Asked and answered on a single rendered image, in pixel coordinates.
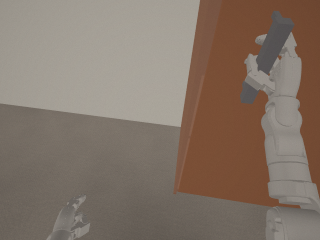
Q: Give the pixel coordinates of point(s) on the robot right hand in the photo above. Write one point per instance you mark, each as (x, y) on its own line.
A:
(285, 73)

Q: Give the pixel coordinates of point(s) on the robot right forearm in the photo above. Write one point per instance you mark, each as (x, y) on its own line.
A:
(289, 175)

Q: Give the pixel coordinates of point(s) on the robot left hand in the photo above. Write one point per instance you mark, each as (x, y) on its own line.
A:
(68, 218)

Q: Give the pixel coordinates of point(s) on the robot right upper arm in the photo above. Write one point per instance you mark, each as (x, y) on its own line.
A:
(288, 223)

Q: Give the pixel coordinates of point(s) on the handle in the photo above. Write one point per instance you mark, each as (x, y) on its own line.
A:
(276, 37)

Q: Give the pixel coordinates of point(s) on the wardrobe door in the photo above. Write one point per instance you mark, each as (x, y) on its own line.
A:
(226, 156)

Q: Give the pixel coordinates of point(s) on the robot left forearm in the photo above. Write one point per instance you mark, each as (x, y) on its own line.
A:
(60, 235)

